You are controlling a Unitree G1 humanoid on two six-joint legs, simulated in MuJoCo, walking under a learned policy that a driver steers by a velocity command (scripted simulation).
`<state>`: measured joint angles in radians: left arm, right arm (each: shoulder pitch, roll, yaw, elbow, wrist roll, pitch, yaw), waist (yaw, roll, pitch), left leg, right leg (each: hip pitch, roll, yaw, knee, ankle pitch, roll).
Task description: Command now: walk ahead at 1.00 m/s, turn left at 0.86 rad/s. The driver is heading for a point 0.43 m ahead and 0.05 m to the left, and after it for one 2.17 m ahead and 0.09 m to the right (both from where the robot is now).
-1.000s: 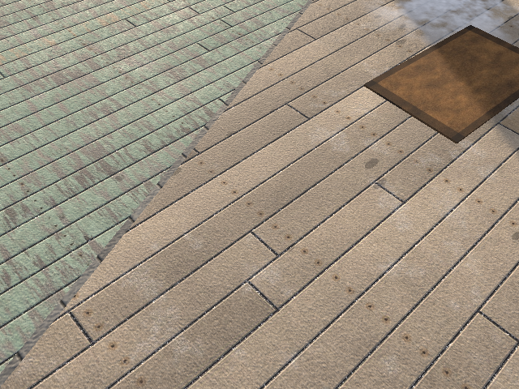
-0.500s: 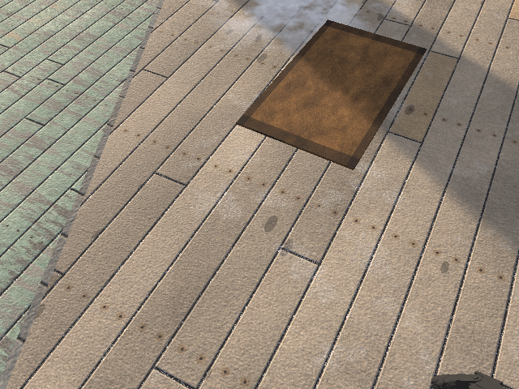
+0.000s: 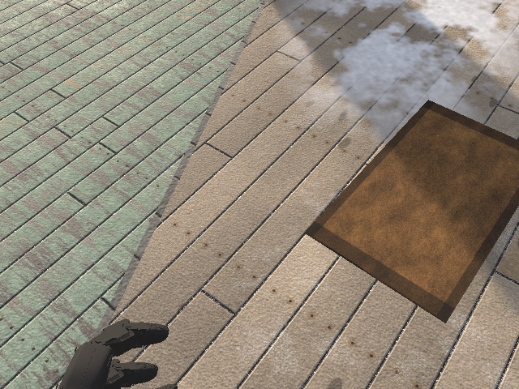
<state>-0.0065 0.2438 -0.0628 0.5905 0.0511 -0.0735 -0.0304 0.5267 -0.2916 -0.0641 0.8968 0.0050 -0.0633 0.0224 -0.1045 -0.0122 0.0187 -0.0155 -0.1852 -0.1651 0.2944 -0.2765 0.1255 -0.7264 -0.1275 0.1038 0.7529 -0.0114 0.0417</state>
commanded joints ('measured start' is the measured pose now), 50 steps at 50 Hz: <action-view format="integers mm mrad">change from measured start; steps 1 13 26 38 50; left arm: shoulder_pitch -101 394 561 333 167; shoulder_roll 105 111 155 118 248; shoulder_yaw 29 100 116 152 193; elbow -81 148 172 50 -88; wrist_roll -19 5 -95 -72 -59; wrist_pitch -11 -41 -22 108 84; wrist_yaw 2 41 40 33 55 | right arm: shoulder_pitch -48 -297 -201 -550 -464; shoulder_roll -195 -49 -194 -128 -138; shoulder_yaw -55 6 3 -33 -51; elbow -86 -210 -266 -241 -204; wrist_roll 8 -50 -82 -3 -15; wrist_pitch -20 21 11 25 57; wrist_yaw -4 13 -29 -58 -63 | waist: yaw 11 145 -4 155 85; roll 52 -77 273 143 -118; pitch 57 -34 -547 -161 -144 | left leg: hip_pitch -271 -735 410 -243 -657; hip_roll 197 204 678 503 215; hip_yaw -218 63 -338 232 74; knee -124 1002 316 16 869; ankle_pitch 398 -86 1374 480 -120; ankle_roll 96 -57 218 71 -159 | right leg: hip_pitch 312 731 151 343 557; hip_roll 94 -170 180 22 -106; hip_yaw -106 191 61 -120 287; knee -160 -421 583 74 -411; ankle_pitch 142 274 -730 -163 36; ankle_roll -2 -195 26 3 -268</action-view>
